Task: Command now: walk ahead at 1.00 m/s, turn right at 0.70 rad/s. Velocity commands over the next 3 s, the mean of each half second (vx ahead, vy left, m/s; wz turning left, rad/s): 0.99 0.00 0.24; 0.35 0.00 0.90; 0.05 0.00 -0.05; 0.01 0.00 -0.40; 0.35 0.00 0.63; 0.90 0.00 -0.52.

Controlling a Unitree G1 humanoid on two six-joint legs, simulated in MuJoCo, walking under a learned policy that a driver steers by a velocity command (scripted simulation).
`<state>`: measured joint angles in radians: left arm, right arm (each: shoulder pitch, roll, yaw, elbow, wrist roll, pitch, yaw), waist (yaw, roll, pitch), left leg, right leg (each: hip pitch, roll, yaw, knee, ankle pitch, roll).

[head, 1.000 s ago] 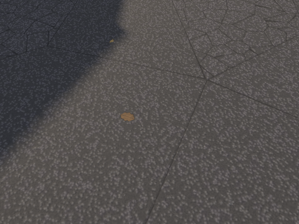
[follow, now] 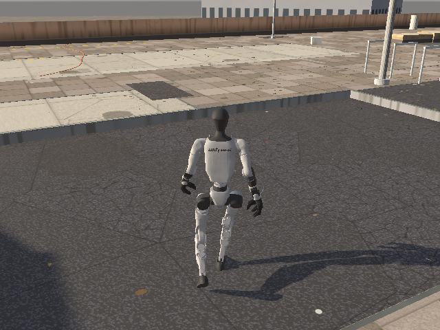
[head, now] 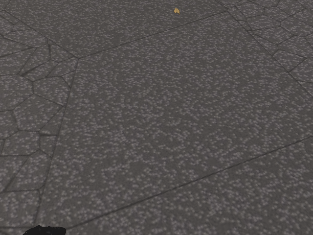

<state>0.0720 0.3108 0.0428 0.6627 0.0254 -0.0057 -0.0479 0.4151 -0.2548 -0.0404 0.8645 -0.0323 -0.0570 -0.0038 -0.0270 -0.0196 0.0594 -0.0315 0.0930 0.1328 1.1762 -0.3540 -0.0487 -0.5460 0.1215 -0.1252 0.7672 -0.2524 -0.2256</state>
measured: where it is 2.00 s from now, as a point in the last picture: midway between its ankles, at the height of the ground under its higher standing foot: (132, 150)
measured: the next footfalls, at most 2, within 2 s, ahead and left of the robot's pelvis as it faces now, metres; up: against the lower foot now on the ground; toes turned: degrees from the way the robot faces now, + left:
left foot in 0.40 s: +0.58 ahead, +0.11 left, +0.00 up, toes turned +9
right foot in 0.78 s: +0.96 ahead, +0.06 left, +0.00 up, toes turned +38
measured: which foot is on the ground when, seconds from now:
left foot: up 0.00-0.38, down 0.40-0.76, up 0.78-1.00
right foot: down 0.00-0.38, up 0.40-0.76, down 0.78-1.00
